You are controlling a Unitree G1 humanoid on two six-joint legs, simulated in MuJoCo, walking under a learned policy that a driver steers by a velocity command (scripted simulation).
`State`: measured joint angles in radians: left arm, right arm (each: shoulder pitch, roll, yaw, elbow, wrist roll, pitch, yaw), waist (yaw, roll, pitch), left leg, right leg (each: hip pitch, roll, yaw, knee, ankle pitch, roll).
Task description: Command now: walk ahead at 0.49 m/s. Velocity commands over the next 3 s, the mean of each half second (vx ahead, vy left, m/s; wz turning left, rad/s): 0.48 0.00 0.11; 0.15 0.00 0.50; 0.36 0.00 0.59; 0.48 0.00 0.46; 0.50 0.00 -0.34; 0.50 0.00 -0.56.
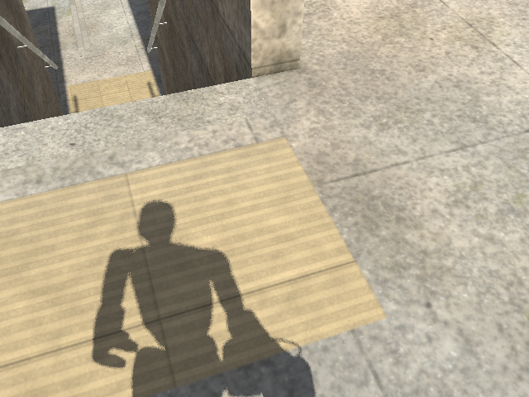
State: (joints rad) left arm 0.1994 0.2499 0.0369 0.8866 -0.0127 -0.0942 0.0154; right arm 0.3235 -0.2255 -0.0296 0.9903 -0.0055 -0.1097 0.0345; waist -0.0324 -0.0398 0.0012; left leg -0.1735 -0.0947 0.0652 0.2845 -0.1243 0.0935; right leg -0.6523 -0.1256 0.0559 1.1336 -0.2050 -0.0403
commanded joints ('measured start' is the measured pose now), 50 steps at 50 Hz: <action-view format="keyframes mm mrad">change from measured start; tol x32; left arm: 1 33 43 12 -42 12 5 7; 50 -54 99 44 -129 21 73 31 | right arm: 1 -40 -133 -22 -56 2 -17 -20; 50 -153 -194 -92 -373 14 99 -62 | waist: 1 47 74 54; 13 9 118 44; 17 162 -222 -393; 22 21 -62 -20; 50 43 149 -153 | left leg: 1 -97 284 -215 -203 67 172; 13 192 347 -187 -6 208 85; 15 29 242 -118 385 358 32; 18 -612 95 -229 1061 -374 -23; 38 -280 93 20 279 -22 -1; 41 331 448 -617 215 984 321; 50 -109 217 -420 -25 -170 160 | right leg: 1 -27 -43 3 -145 155 27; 12 52 47 -51 -618 144 -11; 15 592 33 -16 -641 128 -97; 17 1061 -315 659 -813 -57 -268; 23 471 -120 4 -925 482 -119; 38 638 -152 -230 -598 747 -81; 40 378 0 -271 -133 326 41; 41 71 194 -166 185 -528 100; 50 116 119 2 -185 -140 91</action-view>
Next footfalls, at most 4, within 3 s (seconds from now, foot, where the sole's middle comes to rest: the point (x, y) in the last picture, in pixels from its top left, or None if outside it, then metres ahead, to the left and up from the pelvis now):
0.30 right None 0.34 -0.17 -0.78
0.80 left None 0.49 0.06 -0.78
1.24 right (323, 378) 0.56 -0.14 -0.78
1.72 left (162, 365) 0.61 0.27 -0.78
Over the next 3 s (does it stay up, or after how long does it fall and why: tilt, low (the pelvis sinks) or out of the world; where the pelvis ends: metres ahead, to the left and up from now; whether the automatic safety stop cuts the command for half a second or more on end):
stays up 1.09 0.62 0.01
